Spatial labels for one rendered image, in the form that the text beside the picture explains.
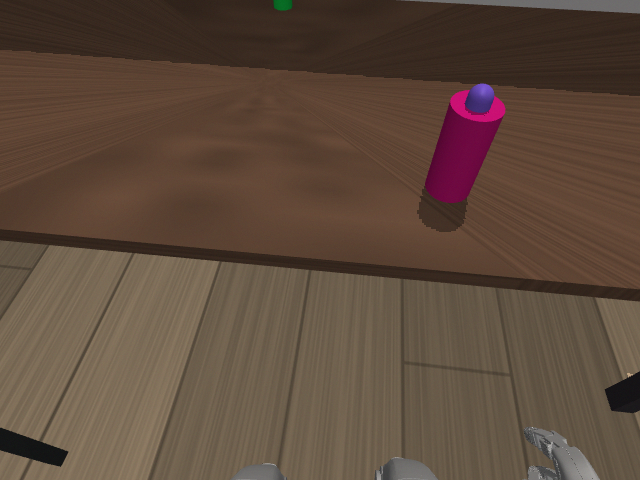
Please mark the table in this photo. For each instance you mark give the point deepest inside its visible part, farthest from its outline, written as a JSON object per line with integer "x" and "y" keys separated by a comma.
{"x": 228, "y": 130}

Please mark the right robot hand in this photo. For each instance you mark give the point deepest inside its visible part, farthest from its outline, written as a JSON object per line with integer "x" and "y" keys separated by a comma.
{"x": 569, "y": 462}

